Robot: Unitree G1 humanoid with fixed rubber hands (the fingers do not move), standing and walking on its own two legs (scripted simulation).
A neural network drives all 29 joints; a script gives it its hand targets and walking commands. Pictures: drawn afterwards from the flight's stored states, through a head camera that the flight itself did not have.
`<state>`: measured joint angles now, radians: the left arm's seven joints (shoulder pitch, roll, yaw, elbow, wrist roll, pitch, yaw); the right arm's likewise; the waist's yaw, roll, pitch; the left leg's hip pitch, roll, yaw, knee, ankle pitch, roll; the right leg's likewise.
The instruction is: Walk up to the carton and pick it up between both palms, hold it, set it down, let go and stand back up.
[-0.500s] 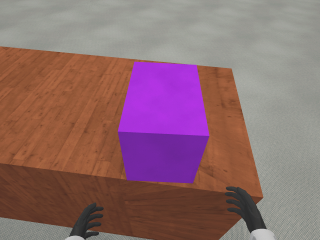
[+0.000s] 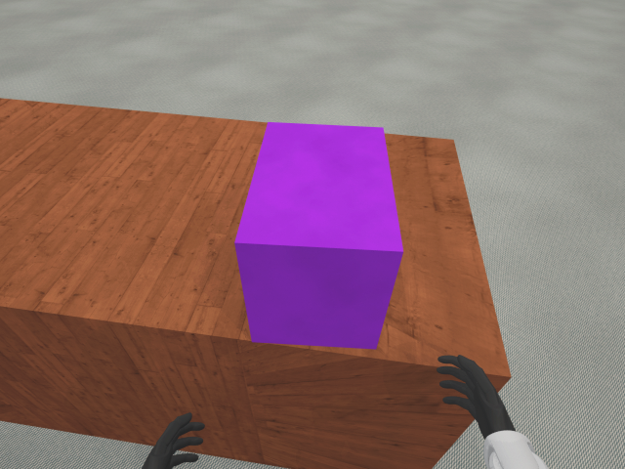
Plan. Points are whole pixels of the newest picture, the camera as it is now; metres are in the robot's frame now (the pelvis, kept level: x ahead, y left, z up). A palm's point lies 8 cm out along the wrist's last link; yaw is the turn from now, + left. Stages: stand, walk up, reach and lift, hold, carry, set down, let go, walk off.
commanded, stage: let go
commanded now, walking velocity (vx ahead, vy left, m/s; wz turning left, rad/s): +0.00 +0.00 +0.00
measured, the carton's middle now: (319, 231) +0.48 +0.01 +0.04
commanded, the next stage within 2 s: stand in 0.28 s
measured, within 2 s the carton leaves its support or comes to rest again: neither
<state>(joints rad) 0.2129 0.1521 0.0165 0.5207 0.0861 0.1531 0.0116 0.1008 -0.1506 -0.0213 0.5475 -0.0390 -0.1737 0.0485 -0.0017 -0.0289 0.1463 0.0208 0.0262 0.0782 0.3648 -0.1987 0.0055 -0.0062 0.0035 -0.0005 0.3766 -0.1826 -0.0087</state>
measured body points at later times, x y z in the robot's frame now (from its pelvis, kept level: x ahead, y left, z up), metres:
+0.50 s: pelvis -0.01 -0.01 -0.01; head -0.01 -0.02 +0.44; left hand +0.10 +0.25 -0.10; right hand +0.18 -0.24 -0.08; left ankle +0.02 +0.12 -0.74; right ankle +0.03 -0.11 -0.74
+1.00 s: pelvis +0.02 +0.03 -0.01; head +0.02 +0.02 +0.44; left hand +0.11 +0.28 -0.12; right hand +0.14 -0.21 -0.12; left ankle +0.02 +0.12 -0.74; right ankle +0.03 -0.11 -0.74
